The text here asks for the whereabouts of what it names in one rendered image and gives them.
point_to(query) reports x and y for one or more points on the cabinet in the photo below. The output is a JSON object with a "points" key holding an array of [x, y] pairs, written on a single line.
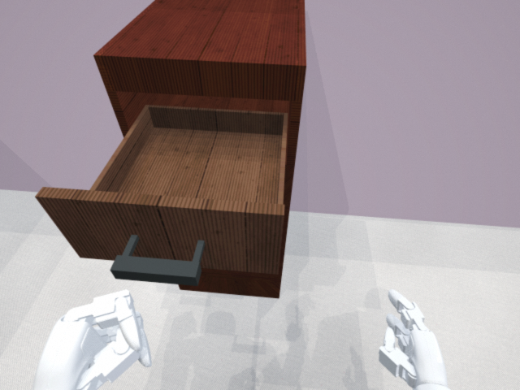
{"points": [[246, 55]]}

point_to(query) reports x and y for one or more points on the left robot hand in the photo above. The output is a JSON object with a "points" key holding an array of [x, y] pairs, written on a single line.
{"points": [[74, 343]]}

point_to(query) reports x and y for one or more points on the right robot hand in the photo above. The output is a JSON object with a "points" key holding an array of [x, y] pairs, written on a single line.
{"points": [[418, 345]]}

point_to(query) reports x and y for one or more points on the drawer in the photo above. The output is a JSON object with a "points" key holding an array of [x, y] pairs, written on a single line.
{"points": [[183, 174]]}

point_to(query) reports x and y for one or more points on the handle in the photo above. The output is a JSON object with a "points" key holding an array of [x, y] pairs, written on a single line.
{"points": [[127, 267]]}

